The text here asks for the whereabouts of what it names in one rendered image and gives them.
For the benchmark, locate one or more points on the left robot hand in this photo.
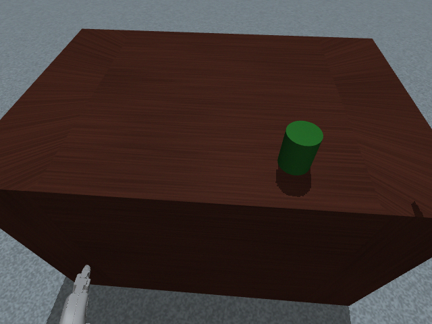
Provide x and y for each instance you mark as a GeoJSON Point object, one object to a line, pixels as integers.
{"type": "Point", "coordinates": [76, 304]}

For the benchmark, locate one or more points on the can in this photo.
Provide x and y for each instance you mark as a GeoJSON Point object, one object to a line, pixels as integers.
{"type": "Point", "coordinates": [300, 145]}

